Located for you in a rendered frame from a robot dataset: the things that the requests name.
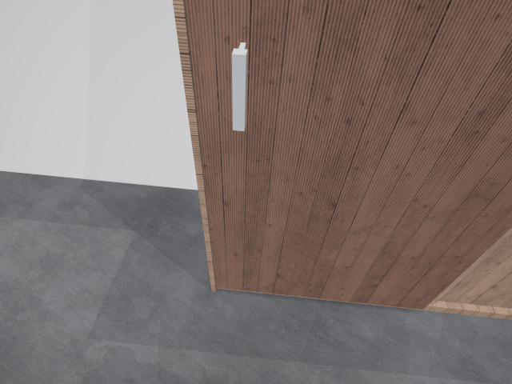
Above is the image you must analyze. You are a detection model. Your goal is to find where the handle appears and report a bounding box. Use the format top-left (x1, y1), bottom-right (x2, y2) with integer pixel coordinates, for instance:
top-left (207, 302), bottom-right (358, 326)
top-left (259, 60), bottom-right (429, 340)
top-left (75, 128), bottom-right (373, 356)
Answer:
top-left (232, 42), bottom-right (248, 131)

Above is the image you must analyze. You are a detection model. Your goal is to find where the wardrobe door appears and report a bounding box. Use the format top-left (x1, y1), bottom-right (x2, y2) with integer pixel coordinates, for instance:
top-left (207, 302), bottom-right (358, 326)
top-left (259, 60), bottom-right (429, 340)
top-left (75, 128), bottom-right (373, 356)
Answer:
top-left (435, 227), bottom-right (512, 308)
top-left (186, 0), bottom-right (512, 310)

